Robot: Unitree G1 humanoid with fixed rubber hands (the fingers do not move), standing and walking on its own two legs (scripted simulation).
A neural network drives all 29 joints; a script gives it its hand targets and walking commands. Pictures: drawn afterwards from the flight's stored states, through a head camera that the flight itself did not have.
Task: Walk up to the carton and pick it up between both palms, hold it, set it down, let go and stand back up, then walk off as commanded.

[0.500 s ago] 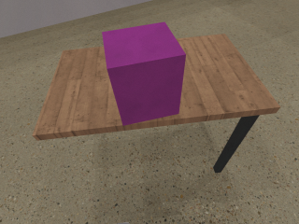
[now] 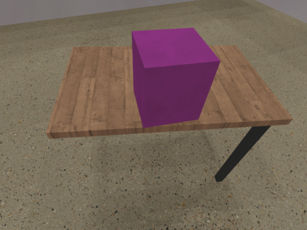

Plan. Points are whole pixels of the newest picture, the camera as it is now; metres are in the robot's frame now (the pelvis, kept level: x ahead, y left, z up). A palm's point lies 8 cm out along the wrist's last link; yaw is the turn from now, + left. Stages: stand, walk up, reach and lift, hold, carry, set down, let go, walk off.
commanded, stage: walk up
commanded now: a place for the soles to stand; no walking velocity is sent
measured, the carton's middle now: (167, 78) +0.58 -0.04 +0.07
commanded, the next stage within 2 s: none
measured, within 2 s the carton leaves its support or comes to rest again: neither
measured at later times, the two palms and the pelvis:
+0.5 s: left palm out of the picture +0.12 +0.30 -0.09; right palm out of the picture +0.07 -0.35 -0.08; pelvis +0.01 -0.02 +0.00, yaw +0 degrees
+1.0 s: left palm out of the picture +0.14 +0.30 -0.09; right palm out of the picture +0.10 -0.34 -0.08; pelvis +0.02 -0.02 +0.00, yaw +0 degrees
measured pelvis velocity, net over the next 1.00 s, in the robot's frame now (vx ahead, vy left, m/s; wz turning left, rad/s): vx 0.02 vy -0.02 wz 0.01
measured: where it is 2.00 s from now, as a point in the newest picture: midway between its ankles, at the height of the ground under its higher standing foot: outside the picture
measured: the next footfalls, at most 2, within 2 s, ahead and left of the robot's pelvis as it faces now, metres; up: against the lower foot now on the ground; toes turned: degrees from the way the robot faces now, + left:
right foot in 0.10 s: +0.08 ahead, -0.16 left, +0.00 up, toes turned +2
left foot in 1.90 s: +0.30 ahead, +0.07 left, +0.00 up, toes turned +1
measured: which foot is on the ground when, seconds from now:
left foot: down 0.00-1.00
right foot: up 0.00-0.08, down 0.10-1.00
